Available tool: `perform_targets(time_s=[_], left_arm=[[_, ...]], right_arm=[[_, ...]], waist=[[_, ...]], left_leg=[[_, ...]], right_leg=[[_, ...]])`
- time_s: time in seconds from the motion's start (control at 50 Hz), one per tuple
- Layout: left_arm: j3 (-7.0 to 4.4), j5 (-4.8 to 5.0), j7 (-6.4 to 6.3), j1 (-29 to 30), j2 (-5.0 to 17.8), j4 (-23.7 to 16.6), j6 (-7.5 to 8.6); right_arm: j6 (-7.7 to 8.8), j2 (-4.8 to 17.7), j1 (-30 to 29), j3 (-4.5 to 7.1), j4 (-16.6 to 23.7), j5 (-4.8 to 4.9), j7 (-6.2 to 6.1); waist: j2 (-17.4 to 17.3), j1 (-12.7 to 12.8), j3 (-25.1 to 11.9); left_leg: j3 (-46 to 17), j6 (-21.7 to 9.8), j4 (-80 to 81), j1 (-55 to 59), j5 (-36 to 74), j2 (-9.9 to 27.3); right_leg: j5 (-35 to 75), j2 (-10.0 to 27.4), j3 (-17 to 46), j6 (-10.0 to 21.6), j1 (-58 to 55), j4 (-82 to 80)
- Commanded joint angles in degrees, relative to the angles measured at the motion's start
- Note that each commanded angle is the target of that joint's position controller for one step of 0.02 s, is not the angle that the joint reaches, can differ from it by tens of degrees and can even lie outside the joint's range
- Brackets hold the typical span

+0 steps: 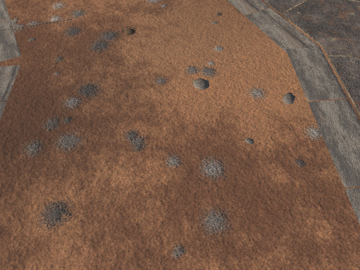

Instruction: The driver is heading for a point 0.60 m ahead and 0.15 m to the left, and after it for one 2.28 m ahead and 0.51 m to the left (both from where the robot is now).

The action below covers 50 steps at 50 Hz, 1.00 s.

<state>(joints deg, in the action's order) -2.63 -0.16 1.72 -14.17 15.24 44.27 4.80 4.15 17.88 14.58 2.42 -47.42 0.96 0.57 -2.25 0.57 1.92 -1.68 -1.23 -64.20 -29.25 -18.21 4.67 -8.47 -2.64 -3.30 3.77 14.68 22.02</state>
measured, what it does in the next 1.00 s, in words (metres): walks ahead: left foot, then right foot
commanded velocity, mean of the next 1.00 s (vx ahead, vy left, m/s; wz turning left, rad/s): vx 0.43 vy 0.00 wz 0.00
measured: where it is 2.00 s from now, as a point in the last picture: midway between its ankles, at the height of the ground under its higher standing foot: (181, 237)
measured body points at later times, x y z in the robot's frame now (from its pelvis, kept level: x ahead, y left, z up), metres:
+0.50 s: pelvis +0.28 +0.07 +0.00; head +0.31 +0.09 +0.45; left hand +0.36 +0.35 -0.13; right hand +0.39 -0.20 -0.11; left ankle +0.33 +0.16 -0.74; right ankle +0.23 -0.09 -0.66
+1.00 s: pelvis +0.52 +0.03 -0.01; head +0.56 +0.02 +0.44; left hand +0.68 +0.28 -0.12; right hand +0.58 -0.25 -0.15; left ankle +0.43 +0.17 -0.68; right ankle +0.62 -0.06 -0.74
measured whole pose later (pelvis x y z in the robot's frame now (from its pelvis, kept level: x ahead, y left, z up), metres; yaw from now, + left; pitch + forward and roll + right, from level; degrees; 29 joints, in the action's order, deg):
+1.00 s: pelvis +0.52 +0.03 -0.01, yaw +0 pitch +1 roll +0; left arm -1.6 -1.0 1.4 -5.3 13.4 46.7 3.5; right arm 0.9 16.8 14.4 2.3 -52.3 0.6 -1.0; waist -1.8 -1.1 3.1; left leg -2.4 2.4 -60.1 -20.8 -31.0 0.9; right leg -4.6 -1.2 -2.7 2.9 23.6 26.7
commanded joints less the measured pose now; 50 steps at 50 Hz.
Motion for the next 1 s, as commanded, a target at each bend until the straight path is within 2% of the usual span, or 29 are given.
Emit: perform_targets(time_s=[0.02, 0.08, 0.14, 0.22, 0.28, 0.3, 0.32, 0.34, 0.36, 0.38, 0.4, 0.42, 0.44, 0.46, 0.48, 0.54, 0.6, 0.68, 0.72, 0.78, 0.82, 0.84, 0.86, 0.88, 0.9, 0.92, 0.94, 0.96, 1.0], left_arm=[[-1.87, 0.16, -0.09, 1.32, 7.50, -2.51, 1.69], [-2.19, 0.24, -0.84, -0.68, 8.63, -0.92, 1.42], [-2.43, 0.68, -1.35, -3.28, 9.87, 0.51, 0.95], [-2.84, 1.35, -1.61, -7.11, 10.93, 3.11, -0.08], [-3.26, 1.53, -2.07, -6.87, 11.63, 4.07, -1.07], [-3.36, 1.51, -2.19, -6.00, 12.00, 4.07, -1.40], [-3.12, 1.36, -2.29, -5.19, 11.50, 4.00, -1.80], [-2.12, 0.60, -2.47, -5.96, 9.20, 3.42, -1.96], [-0.23, 0.23, -2.03, -12.57, 3.40, 1.82, -1.01], [-0.14, 0.53, -1.84, -11.58, 4.10, 2.70, 0.23], [-1.53, 2.23, -1.36, -7.05, 9.12, 1.45, 1.12], [-1.49, 2.66, -1.34, -2.94, 9.37, 0.27, 1.51], [-1.56, 1.79, -1.59, -0.76, 8.93, -0.12, 1.43], [-1.89, 1.19, -1.80, -1.30, 8.51, 0.14, 0.87], [-1.78, 1.02, -1.82, -2.64, 7.48, 0.66, 0.19], [-1.48, 0.55, -2.14, -2.05, 5.54, 0.48, -1.09], [-1.26, 0.19, -2.07, 3.51, 4.79, -1.24, -0.88], [-0.46, 0.64, -1.11, 11.24, 3.05, -3.13, -0.08], [-0.27, 0.48, -0.47, 14.32, 2.85, -4.21, 0.37], [-0.58, 0.13, 0.64, 14.58, 3.86, -4.80, 1.06], [-1.54, -0.37, 0.68, 8.52, 6.26, -2.95, 1.23], [-2.39, -0.85, 0.34, 2.41, 8.19, -0.81, 1.40], [-3.07, -1.86, -0.21, -3.63, 11.83, 0.34, 1.36], [-2.80, -2.27, -0.55, -4.61, 12.93, 0.87, 0.54], [-1.80, -0.82, -0.32, -6.27, 8.39, 0.99, -0.21], [-1.55, 0.01, -0.25, -2.41, 7.94, 0.61, -0.62], [-1.14, -0.08, -0.48, 2.50, 6.72, 0.09, -0.85], [-0.50, -0.31, -0.60, 6.18, 5.04, -0.15, -0.98], [-0.49, -1.40, -0.67, 10.10, 4.73, 0.39, -1.25]], right_arm=[[-0.59, 2.89, 2.23, 0.82, 2.90, -0.52, -0.44], [-0.34, 2.24, -4.04, 0.54, 4.72, -0.90, -0.36], [0.40, 1.09, -10.42, 0.01, 6.15, -0.63, 0.31], [0.90, 1.95, -15.89, 0.10, 8.32, -0.04, 1.39], [1.24, 3.53, -14.98, 0.61, 8.63, -0.14, 2.08], [1.34, 4.46, -12.13, 1.10, 7.94, -0.21, 2.05], [1.35, 6.18, -5.51, 2.19, 5.92, -0.37, 1.77], [1.24, 9.36, 4.03, 3.57, 3.39, -0.60, 1.21], [0.84, 15.47, 10.10, 5.02, 2.47, -1.58, 0.85], [0.59, 11.87, 11.61, 4.06, 2.01, -0.47, 1.07], [0.69, 9.07, 8.01, 2.97, 2.42, -0.21, 1.07], [0.68, 7.54, 3.98, 2.51, 3.32, -0.43, 0.96], [0.77, 5.93, 0.48, 2.04, 3.61, -0.88, 1.09], [1.13, 4.22, -1.66, 1.53, 3.92, -1.44, 1.17], [1.35, 3.80, -2.66, 1.46, 3.89, -1.63, 1.26], [2.20, 5.20, -1.67, 1.91, 2.50, -1.19, 0.97], [1.85, 6.17, 0.70, 2.16, 0.95, -0.97, 0.13], [1.25, 7.26, 4.25, 2.27, -0.96, -0.37, -0.50], [0.48, 7.18, 5.95, 2.15, -2.25, -0.46, -0.74], [-0.87, 7.40, 6.53, 2.19, -3.48, -0.51, -1.19], [-1.37, 8.26, 4.05, 2.47, -3.32, -0.29, -1.51], [-1.54, 7.57, 3.49, 2.21, -3.13, -0.33, -1.57], [-1.31, 5.23, 4.81, 1.27, -2.02, -1.55, -1.63], [-0.84, -1.60, 15.04, -0.90, -3.57, -2.07, -0.89], [-0.72, 2.71, 15.66, 0.00, -5.58, -0.85, -0.58], [-0.97, 6.40, 10.21, 1.08, -4.09, 0.63, -0.56], [-1.60, 5.85, 5.72, 1.09, -3.03, 0.71, -1.18], [-2.55, 5.31, 3.46, 1.31, -2.79, -0.04, -1.78], [-4.53, 3.00, 4.99, 1.06, -3.34, -0.61, -2.56]], waist=[[6.32, -2.00, -1.94], [5.44, -0.45, -0.10], [5.27, 2.00, 0.99], [5.54, 3.52, 2.17], [6.31, 1.76, 1.21], [6.87, -0.09, -0.50], [6.27, -3.68, -4.54], [3.93, -7.29, -11.90], [-8.84, -5.76, -20.63], [-13.12, -6.89, -24.02], [-8.58, -6.83, -15.78], [-4.91, -5.54, -9.97], [-1.92, -3.92, -5.46], [-2.97, -1.91, -3.98], [-3.91, -0.74, -3.70], [-2.37, 0.25, -2.35], [-0.79, -1.12, -0.81], [-0.70, -4.09, 0.99], [-0.36, -5.04, 2.12], [-2.04, -4.12, 0.08], [-3.03, -0.20, -3.45], [-1.58, 2.75, -7.19], [3.71, 3.98, -14.92], [17.18, 0.10, -23.42], [13.30, 2.39, -28.43], [10.40, 2.60, -21.30], [6.76, 1.37, -15.16], [5.16, 0.10, -10.43], [8.73, -3.03, -7.79]], left_leg=[[-1.66, 1.71, 3.49, -6.19, 5.16, 3.70], [-1.10, 2.68, 14.68, -8.35, 15.03, 3.66], [0.82, 2.44, 25.99, -5.38, 23.32, 1.59], [0.17, 0.95, 32.44, -6.46, 22.59, 0.44], [0.43, -1.32, 34.85, -4.19, 16.27, -0.53], [1.79, -2.24, 35.60, 0.35, 14.44, -1.87], [3.75, -3.63, 36.80, 9.65, 14.26, -3.83], [0.70, -5.90, 34.64, 24.89, 15.74, -0.67], [-23.81, -14.73, 36.17, 47.83, 7.78, 13.79], [-40.27, -17.33, 45.87, 51.35, -0.58, 17.20], [-34.21, -14.63, 47.27, 45.49, -5.41, 15.94], [-26.89, -12.83, 48.15, 37.63, -3.22, 13.98], [-21.36, -12.09, 50.01, 29.69, 1.69, 11.77], [-17.48, -11.32, 51.69, 24.53, 6.23, 9.84], [-15.19, -11.34, 53.32, 21.40, 8.99, 8.73], [-9.75, -12.69, 56.36, 18.77, 16.77, 7.94], [-5.77, -11.96, 57.22, 20.90, 21.14, 6.93], [-1.93, -10.27, 57.77, 22.40, 19.59, 5.49], [-1.00, -9.82, 55.21, 24.51, 26.42, 5.82], [-1.17, -8.03, 48.74, 29.57, 35.98, 7.20], [-1.45, -6.07, 41.77, 31.16, 43.43, 6.64], [-0.06, -4.24, 33.99, 30.09, 45.08, 3.70], [1.76, -1.64, 21.45, 22.03, 31.18, 0.18], [1.72, 2.48, 1.11, 3.45, -11.97, -7.57], [-6.07, 3.06, -5.56, 1.28, -22.93, -7.53], [-5.86, 3.04, -7.28, -1.97, -20.95, -5.17], [-3.90, 3.41, -4.78, -3.07, -17.19, -2.84], [-3.29, 3.92, -0.96, -1.85, -14.36, -1.11], [-2.10, 4.50, 8.68, 7.55, -10.27, 0.03]], right_leg=[[9.80, 15.26, 13.79, 10.96, -3.91, -14.44], [11.29, 13.62, 9.38, 9.87, -4.62, -15.60], [9.69, 12.34, 6.28, 8.15, -5.24, -15.80], [8.45, 15.79, 7.43, 7.50, -12.52, -13.29], [13.88, 18.00, 8.32, 6.01, -17.63, -9.07], [20.93, 17.50, 7.72, 5.24, -18.18, -5.53], [28.95, 15.03, 5.61, 3.90, -17.06, 2.68], [24.87, 11.90, 3.16, 1.98, -10.18, 15.92], [3.98, 3.36, 0.34, -2.44, 12.89, 38.76], [-24.69, -0.55, 7.76, -3.07, 22.70, 48.47], [-22.76, 3.04, 10.14, -2.06, 28.69, 52.89], [-17.65, 6.17, 8.22, -1.30, 29.24, 51.37], [-13.12, 8.36, 7.12, -1.43, 27.57, 47.64], [-9.76, 10.26, 7.63, -1.54, 23.97, 44.36], [-7.87, 10.80, 7.62, -1.96, 20.90, 43.02], [-3.25, 11.26, 6.86, -3.66, 21.22, 38.10], [5.59, 11.17, 6.44, -4.83, 24.44, 28.01], [14.77, 8.79, 3.97, -4.68, 21.60, 14.65], [15.77, 7.23, 3.18, -4.30, 20.38, 10.29], [13.41, 5.27, 3.45, -2.35, 17.36, 6.62], [12.14, 3.35, 2.92, -0.40, 9.58, 4.20], [18.79, 2.86, 1.96, 0.99, 0.67, 1.43], [42.16, 10.95, 8.92, 3.85, -14.52, 6.21], [56.63, 26.05, 26.56, 15.40, -34.36, 8.94], [50.34, 26.18, 30.87, 16.94, -33.93, 7.00], [41.38, 23.64, 25.58, 14.82, -27.00, 4.06], [33.39, 20.85, 22.03, 12.45, -19.44, 1.52], [28.28, 19.19, 19.19, 11.31, -11.43, -1.13], [20.35, 16.05, 14.87, 9.47, 0.37, -5.25]])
